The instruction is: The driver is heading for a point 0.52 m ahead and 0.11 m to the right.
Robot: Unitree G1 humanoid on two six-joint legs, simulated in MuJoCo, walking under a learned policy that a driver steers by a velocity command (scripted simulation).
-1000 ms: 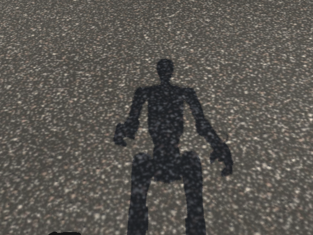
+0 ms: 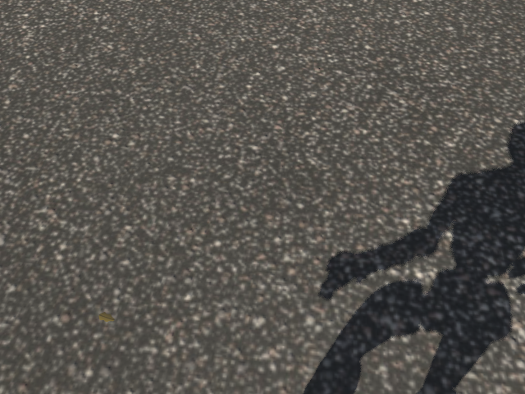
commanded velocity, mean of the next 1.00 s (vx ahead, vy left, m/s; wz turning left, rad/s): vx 0.23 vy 0.00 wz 0.06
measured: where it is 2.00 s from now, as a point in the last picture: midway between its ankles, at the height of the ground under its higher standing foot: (287, 354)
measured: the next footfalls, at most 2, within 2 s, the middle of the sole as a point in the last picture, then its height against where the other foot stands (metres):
left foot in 0.08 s outside the picture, level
left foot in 1.06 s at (239, 381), level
